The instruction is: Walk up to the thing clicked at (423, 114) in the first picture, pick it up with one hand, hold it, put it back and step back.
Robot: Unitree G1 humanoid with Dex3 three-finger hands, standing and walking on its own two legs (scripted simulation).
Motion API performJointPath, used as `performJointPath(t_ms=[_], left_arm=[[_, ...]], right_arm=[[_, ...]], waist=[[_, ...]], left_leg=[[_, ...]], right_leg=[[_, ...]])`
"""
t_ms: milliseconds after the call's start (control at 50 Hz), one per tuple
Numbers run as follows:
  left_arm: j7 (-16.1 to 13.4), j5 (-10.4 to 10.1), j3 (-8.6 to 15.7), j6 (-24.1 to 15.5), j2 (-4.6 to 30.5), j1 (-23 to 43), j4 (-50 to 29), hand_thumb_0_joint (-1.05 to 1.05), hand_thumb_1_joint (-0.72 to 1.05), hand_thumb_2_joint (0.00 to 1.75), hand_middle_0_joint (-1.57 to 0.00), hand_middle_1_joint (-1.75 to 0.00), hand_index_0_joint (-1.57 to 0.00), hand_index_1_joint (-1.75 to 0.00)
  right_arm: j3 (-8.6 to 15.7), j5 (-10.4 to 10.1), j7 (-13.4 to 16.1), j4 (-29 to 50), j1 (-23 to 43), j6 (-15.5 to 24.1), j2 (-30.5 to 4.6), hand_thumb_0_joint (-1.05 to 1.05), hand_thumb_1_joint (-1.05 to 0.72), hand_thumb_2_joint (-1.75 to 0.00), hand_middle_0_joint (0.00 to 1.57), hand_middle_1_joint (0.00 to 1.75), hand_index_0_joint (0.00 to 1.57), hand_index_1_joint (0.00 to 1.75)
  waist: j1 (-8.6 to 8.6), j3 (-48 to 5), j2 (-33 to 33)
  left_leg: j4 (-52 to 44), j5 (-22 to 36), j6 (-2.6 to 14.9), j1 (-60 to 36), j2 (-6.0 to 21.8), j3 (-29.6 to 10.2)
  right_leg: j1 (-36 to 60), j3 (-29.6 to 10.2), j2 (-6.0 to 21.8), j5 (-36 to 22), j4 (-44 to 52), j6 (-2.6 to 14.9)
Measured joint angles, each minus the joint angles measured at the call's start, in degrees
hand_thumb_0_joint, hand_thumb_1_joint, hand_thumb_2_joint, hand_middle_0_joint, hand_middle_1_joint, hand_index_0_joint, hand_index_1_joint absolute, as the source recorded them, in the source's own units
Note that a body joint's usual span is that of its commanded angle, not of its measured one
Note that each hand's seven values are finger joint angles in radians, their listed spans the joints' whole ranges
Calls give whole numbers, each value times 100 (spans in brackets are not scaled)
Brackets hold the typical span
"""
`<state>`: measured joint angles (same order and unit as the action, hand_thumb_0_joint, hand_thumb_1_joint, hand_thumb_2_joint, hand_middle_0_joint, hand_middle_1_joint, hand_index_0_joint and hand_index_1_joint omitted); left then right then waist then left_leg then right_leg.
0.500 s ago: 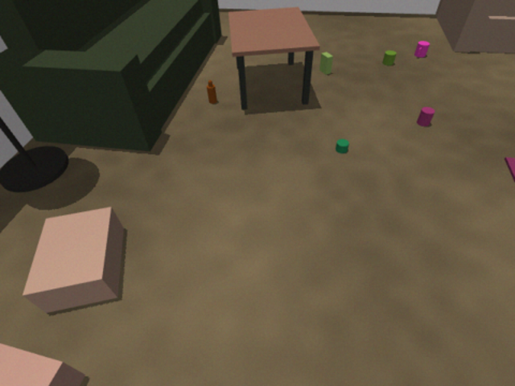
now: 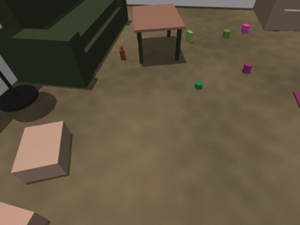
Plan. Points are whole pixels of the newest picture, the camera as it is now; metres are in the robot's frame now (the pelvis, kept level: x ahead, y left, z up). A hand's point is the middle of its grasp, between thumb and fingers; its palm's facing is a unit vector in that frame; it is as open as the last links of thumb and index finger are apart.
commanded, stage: stand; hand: left
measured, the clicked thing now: (247, 68) +1.76 -1.03 -0.73
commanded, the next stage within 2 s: walk up in 0.62 s
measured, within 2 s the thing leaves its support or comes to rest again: neither
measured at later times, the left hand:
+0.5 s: hand out of the picture +0.08 +0.25 -0.15, palm faces -0.02 -0.94 -0.34, open 7.4 cm
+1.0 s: hand (105, 192) +0.26 +0.18 -0.14, palm faces -0.21 -0.87 -0.44, open 7.4 cm
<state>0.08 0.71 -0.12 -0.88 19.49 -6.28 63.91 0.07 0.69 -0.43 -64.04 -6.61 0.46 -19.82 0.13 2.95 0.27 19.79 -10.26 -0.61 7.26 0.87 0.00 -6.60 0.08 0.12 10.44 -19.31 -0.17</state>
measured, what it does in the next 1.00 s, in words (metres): steps to the right, turning right: right foot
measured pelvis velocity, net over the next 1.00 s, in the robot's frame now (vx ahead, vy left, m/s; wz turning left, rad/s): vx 0.09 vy -0.10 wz -0.26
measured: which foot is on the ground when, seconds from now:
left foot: down 0.00-0.96, up 0.98-1.00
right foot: down 0.00-0.66, up 0.68-0.94, down 0.96-1.00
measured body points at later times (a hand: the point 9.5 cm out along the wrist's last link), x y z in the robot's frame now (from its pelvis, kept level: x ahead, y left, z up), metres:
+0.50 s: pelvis +0.01 +0.00 +0.00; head +0.02 +0.00 +0.45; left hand +0.08 +0.30 -0.13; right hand +0.09 -0.30 -0.13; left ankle +0.01 +0.13 -0.75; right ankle +0.00 -0.12 -0.75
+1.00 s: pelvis +0.09 -0.10 -0.04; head +0.07 -0.12 +0.41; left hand +0.27 +0.22 -0.11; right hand +0.07 -0.48 -0.14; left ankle +0.01 +0.11 -0.72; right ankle +0.13 -0.25 -0.75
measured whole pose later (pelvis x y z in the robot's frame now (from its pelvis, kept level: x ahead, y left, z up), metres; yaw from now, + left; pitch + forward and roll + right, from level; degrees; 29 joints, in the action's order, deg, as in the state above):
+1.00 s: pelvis +0.09 -0.10 -0.04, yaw -15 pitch -2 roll +1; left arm 7.8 2.6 7.5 -1.0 27.5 -10.1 53.9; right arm 6.8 2.7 -1.5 -56.7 -12.7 2.8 -29.4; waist 1.1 0.0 2.3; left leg 46.1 -29.2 0.4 6.8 11.9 7.2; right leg -25.0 3.6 4.8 15.4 -42.6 0.2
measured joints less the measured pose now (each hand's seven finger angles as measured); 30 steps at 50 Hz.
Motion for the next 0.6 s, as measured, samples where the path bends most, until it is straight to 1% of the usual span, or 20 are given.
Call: performJointPath(t_ms=[600], left_arm=[[-3, -3, 7, 9, 19, -5, 7, 1, 90, 89, -21, -30, -21, -30]], right_arm=[[-26, 1, 11, 8, 7, 8, -11, 0, -90, -90, 21, 30, 21, 30]], waist=[[17, 0, 16]], left_leg=[[-95, -16, -8, -73, -11, -23]], right_leg=[[63, 25, 12, 48, 53, 5]])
